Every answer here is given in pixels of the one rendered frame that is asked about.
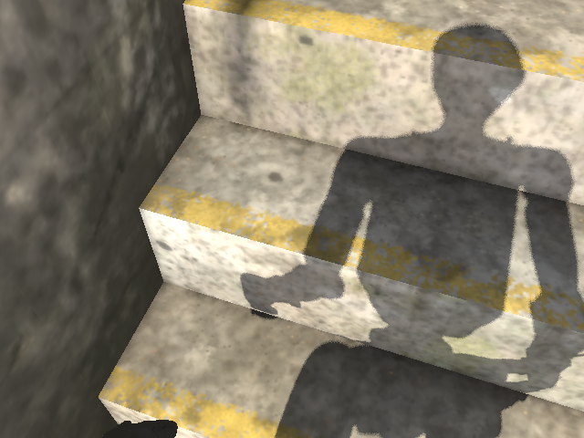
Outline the robot left hand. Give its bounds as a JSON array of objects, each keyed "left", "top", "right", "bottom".
[{"left": 102, "top": 420, "right": 178, "bottom": 438}]

